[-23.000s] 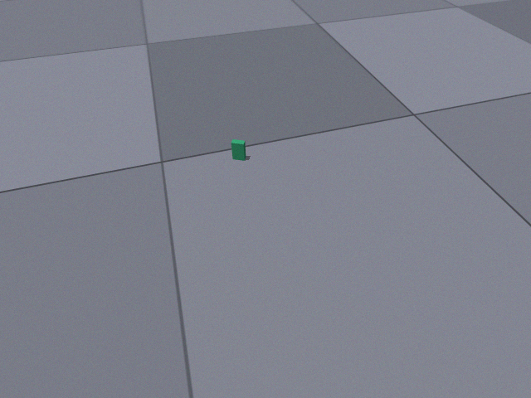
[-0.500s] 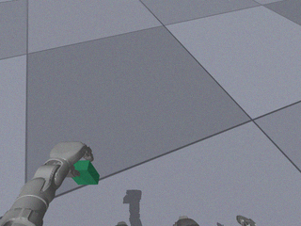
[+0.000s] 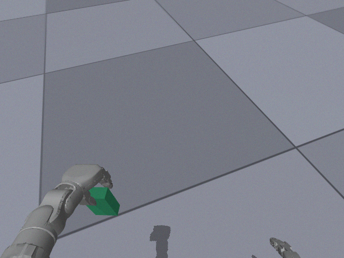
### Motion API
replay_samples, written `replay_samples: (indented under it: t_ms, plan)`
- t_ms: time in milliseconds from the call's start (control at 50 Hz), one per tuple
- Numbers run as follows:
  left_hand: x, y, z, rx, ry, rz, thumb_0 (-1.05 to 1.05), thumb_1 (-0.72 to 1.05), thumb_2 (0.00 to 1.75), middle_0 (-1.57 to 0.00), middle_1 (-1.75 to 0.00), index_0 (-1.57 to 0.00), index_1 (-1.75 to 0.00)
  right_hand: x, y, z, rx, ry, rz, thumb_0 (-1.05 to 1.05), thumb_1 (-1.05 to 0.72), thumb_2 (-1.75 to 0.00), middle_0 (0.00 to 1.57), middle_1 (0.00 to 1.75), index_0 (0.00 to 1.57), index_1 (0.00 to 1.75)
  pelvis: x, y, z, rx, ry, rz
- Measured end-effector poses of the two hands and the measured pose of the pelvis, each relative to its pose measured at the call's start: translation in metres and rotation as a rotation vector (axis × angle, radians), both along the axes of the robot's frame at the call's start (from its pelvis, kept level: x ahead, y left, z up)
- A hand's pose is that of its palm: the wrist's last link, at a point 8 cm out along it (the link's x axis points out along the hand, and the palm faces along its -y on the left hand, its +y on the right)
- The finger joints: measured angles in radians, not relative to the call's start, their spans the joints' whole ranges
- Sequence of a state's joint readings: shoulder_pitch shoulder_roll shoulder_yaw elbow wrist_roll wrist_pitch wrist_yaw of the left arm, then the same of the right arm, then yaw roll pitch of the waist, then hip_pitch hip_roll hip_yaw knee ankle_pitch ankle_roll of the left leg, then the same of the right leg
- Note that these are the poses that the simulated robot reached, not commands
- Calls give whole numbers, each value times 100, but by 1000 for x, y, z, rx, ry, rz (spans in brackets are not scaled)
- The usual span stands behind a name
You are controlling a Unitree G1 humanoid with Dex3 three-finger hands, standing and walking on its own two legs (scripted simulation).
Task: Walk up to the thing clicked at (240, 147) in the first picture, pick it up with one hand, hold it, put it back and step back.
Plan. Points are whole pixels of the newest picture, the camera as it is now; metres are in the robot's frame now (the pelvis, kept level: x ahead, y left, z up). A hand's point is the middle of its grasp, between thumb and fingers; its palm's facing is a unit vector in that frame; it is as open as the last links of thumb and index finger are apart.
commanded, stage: hold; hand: left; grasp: from above
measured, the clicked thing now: (101, 202) +0.32 +0.22 -0.13
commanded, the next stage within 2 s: crouch in 1.56 s
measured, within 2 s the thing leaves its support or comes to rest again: neither
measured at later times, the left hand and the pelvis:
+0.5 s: hand (87, 194) +0.29 +0.22 -0.01, palm faces -0.47 +0.00 -0.88, open 6.5 cm; pelvis +0.00 -0.01 +0.01, yaw +0 degrees
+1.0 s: hand (85, 197) +0.28 +0.21 +0.00, palm faces -0.47 -0.01 -0.88, open 6.4 cm; pelvis -0.01 -0.01 +0.02, yaw +0 degrees
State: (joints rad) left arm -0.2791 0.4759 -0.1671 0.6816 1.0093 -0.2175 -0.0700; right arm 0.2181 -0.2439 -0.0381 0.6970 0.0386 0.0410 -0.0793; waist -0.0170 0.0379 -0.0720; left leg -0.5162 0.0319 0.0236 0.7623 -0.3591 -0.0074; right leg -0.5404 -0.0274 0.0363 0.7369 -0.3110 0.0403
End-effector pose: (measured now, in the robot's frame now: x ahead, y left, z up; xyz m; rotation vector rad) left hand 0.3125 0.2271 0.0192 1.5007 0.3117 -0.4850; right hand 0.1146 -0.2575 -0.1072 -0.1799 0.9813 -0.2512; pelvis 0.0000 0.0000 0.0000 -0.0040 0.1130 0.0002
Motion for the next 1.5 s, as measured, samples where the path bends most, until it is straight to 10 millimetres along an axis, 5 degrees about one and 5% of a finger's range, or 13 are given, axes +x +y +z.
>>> replay_samples:
  t_ms: [1200,1500]
  plan:
    - [-29,-12,48,-15,-35,-11,0,49,13,-107,-5,-107,-5,33,3,26,7,-102,22,1,-92,-91,20,30,20,30,-4,-8,20,16,-112,-4]
    - [-28,-10,43,-10,-7,-9,0,49,14,-106,-7,-106,-6,43,5,29,5,-96,29,1,-91,-90,20,30,20,30,1,-9,23,16,-112,0]
